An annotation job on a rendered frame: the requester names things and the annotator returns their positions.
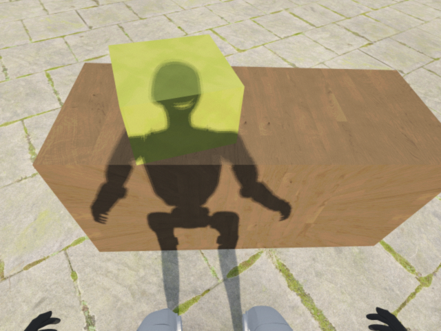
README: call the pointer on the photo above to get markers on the robot left thigh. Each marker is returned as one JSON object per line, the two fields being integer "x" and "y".
{"x": 161, "y": 320}

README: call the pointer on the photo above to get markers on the carton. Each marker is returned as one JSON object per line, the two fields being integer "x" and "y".
{"x": 177, "y": 96}

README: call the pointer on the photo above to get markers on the robot thigh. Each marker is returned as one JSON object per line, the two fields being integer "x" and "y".
{"x": 264, "y": 318}
{"x": 161, "y": 320}

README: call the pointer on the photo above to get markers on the robot right hand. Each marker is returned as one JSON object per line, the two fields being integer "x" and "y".
{"x": 386, "y": 317}

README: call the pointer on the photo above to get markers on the robot left hand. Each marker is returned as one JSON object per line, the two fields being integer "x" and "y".
{"x": 41, "y": 321}

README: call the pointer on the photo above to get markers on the robot right thigh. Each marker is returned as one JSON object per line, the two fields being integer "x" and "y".
{"x": 264, "y": 318}

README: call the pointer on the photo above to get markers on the pedestal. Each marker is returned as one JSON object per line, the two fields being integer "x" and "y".
{"x": 324, "y": 158}

